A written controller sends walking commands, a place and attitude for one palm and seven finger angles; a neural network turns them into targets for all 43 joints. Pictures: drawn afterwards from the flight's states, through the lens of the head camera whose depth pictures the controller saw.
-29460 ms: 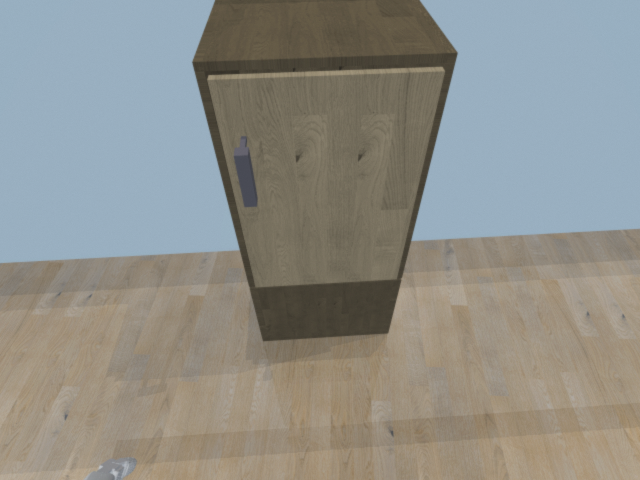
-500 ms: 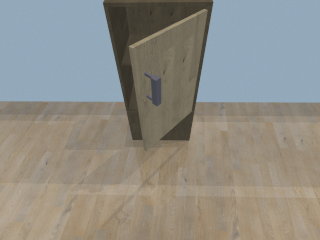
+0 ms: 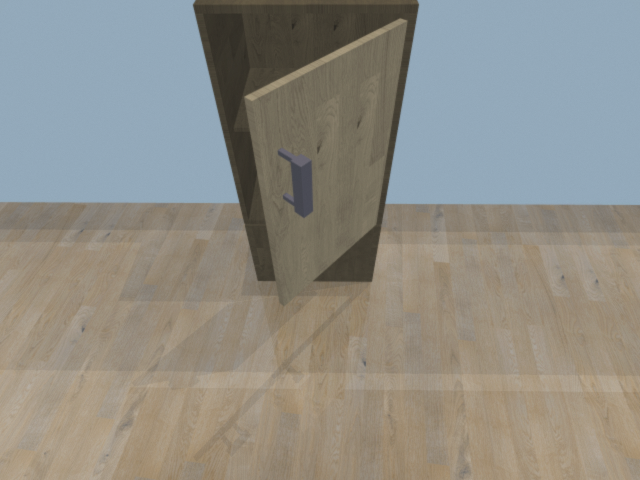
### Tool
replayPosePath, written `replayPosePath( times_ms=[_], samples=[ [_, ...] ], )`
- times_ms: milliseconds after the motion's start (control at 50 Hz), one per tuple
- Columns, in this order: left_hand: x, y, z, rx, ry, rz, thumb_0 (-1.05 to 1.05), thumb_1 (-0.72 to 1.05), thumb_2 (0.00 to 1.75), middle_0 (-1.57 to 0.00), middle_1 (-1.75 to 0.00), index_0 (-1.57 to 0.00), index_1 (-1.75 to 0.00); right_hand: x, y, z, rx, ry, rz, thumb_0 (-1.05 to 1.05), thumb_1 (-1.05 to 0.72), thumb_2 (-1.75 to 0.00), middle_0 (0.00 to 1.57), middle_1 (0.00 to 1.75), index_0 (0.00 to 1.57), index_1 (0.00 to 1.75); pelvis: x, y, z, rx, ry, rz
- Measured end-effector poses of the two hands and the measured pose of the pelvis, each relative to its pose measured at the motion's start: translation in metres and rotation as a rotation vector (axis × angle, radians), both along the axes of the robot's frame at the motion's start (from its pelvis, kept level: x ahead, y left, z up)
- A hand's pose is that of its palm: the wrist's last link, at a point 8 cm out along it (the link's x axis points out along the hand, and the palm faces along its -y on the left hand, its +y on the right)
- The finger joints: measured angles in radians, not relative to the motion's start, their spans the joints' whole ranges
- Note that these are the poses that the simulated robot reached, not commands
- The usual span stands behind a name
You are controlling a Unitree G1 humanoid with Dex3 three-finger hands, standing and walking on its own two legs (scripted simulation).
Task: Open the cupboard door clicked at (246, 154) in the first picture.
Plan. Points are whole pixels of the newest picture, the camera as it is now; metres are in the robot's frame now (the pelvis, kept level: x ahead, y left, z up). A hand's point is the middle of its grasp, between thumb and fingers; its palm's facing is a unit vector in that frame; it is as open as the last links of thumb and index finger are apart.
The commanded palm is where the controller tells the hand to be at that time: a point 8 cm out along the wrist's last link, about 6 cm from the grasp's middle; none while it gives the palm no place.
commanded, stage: look to check the result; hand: left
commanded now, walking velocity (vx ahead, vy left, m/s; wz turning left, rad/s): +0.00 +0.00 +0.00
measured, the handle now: (294, 182) +0.60 +0.08 +0.00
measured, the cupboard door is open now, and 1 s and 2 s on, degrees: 48 48 48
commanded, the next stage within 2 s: walk to a spot facing it in 0.36 s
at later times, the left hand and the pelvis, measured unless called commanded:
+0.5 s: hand out of the picture +0.02 +0.16 -0.17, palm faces +0.03 -0.98 -0.21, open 7.3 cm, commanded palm none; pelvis +0.01 -0.01 +0.00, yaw +0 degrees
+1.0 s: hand out of the picture +0.12 +0.18 -0.17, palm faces -0.14 -0.96 -0.26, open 7.4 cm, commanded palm none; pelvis +0.01 -0.01 -0.01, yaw -12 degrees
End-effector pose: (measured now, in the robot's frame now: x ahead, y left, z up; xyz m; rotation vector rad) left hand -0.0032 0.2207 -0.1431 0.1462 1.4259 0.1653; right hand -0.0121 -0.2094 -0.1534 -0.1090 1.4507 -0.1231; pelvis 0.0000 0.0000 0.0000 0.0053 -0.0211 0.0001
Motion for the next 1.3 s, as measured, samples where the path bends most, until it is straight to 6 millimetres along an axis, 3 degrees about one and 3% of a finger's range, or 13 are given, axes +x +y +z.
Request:
replayPosePath(
  times_ms=[560,700,800,900,1000,1060,1180,1300],
  samples=[
    [0.02,-0.012,0.003,0.01,-0.013,0.0,0.0,0.91,0.9,-0.2,-0.3,-0.2,-0.3,0.019,-0.017,-0.001,-0.008,-0.002,0.005,0.01,-0.91,-0.9,0.2,0.3,0.2,0.3,0.015,-0.014,0.001,0.0,0.003,-0.007],
    [0.029,-0.005,-0.003,0.01,0.012,-0.027,0.0,0.91,0.9,-0.2,-0.3,-0.2,-0.3,0.018,-0.025,-0.003,-0.043,-0.019,-0.065,0.01,-0.91,-0.9,0.2,0.3,0.2,0.3,0.013,-0.012,-0.005,-0.009,0.011,-0.06],
    [0.049,0.009,-0.009,0.008,-0.007,-0.065,0.0,0.91,0.9,-0.2,-0.3,-0.21,-0.3,0.015,-0.029,0.001,-0.091,-0.047,-0.115,0.01,-0.91,-0.9,0.2,0.3,0.2,0.3,0.011,-0.004,-0.008,-0.007,0.017,-0.099],
    [0.085,0.018,-0.005,0.024,-0.057,-0.132,0.01,0.91,0.9,-0.2,-0.3,-0.2,-0.3,0.007,-0.033,0.003,-0.114,-0.074,-0.144,0.01,-0.9,-0.9,0.2,0.3,0.2,0.3,0.008,-0.002,-0.009,0.005,0.025,-0.157],
    [0.125,0.01,0.009,0.053,-0.147,-0.207,0.01,0.91,0.9,-0.2,-0.3,-0.2,-0.3,-0.001,-0.044,-0.003,-0.096,-0.077,-0.168,0.01,-0.9,-0.9,0.2,0.3,0.2,0.3,0.007,-0.011,-0.009,-0.002,0.027,-0.208],
    [0.142,0.003,0.006,0.085,-0.201,-0.258,0.0,0.91,0.9,-0.2,-0.3,-0.2,-0.3,0.0,-0.06,-0.016,-0.086,-0.096,-0.208,0.01,-0.9,-0.9,0.2,0.3,0.2,0.3,0.007,-0.023,-0.021,0.02,0.035,-0.246],
    [0.145,-0.01,0.009,0.091,-0.145,-0.343,0.0,0.91,0.9,-0.2,-0.3,-0.2,-0.3,0.023,-0.082,0.001,-0.124,-0.189,-0.284,0.01,-0.9,-0.9,0.2,0.3,0.2,0.3,0.006,-0.024,-0.011,0.018,0.042,-0.341],
    [0.155,-0.016,0.001,0.042,-0.1,-0.424,0.0,0.91,0.9,-0.2,-0.3,-0.21,-0.3,0.046,-0.085,0.026,-0.186,-0.315,-0.347,0.01,-0.91,-0.9,0.2,0.3,0.2,0.3,0.013,-0.014,-0.007,0.019,0.045,-0.435]
  ],
)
